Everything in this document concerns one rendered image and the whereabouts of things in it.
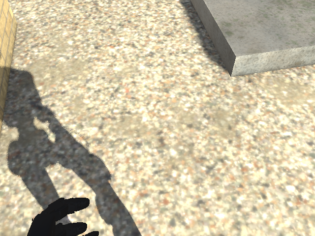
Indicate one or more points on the left robot hand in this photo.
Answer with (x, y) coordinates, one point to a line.
(44, 224)

